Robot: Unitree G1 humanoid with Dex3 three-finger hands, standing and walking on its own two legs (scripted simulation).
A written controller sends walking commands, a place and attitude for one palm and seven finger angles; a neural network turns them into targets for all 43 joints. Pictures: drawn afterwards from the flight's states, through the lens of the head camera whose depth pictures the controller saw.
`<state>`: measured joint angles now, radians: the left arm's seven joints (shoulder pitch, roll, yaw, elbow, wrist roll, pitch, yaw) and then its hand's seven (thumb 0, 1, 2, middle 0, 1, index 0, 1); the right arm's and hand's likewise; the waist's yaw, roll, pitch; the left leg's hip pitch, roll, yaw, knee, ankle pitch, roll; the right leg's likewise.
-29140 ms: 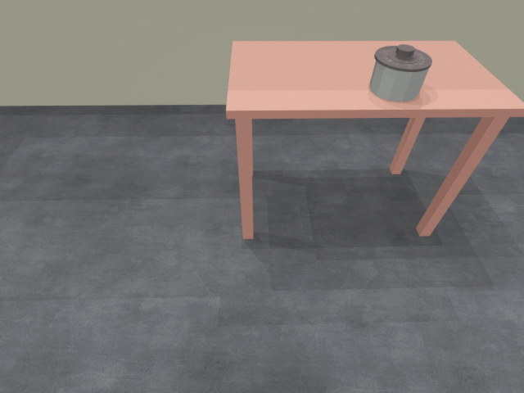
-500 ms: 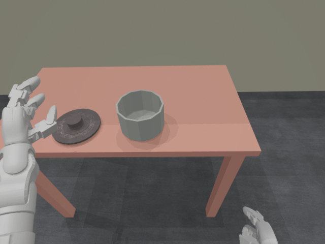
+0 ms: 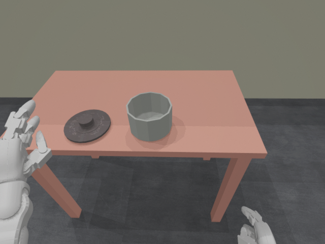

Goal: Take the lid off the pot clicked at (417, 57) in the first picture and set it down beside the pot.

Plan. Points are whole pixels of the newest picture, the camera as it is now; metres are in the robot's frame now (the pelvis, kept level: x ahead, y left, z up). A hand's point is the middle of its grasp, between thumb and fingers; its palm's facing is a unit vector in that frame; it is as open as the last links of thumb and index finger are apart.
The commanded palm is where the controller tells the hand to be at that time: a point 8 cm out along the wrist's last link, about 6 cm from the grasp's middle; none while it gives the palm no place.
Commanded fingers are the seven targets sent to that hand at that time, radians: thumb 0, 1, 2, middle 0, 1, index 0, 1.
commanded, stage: draw the hand back to the body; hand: left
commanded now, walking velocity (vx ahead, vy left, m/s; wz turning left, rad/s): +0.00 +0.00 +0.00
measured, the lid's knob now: (85, 120) +0.52 +0.35 -0.03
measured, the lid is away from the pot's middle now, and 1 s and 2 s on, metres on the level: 0.24 0.24 0.24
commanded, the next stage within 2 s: step back with the hand held close in 0.46 s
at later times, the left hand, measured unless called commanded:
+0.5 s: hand (24, 179) +0.18 +0.28 +0.15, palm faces +0.41 -0.86 -0.31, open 7.4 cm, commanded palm +0.13 +0.32 +0.17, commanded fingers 0.00 0.90 0.90 -0.20 -0.30 -0.20 -0.30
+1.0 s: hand (15, 181) +0.18 +0.30 +0.15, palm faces +0.24 -0.82 -0.52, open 7.4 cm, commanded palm +0.12 +0.34 +0.17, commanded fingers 0.00 0.90 0.90 -0.20 -0.30 -0.20 -0.30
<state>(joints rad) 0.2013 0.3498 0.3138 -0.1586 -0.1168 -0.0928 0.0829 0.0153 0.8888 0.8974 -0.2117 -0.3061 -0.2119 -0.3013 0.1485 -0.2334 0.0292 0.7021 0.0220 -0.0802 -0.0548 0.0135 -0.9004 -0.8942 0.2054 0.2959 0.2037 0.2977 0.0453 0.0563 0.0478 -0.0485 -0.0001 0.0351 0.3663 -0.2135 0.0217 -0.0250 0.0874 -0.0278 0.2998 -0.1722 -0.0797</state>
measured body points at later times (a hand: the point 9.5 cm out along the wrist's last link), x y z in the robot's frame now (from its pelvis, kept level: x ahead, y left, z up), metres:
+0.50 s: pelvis +0.00 +0.03 +0.00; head -0.03 +0.03 +0.45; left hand +0.15 +0.32 +0.17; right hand +0.20 -0.18 -0.07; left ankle +0.00 +0.11 -0.75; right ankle +0.00 -0.07 -0.75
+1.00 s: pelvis -0.02 +0.07 -0.01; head -0.01 +0.08 +0.44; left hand +0.16 +0.34 +0.18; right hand +0.14 -0.19 -0.08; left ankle +0.00 +0.11 -0.75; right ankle -0.02 -0.06 -0.74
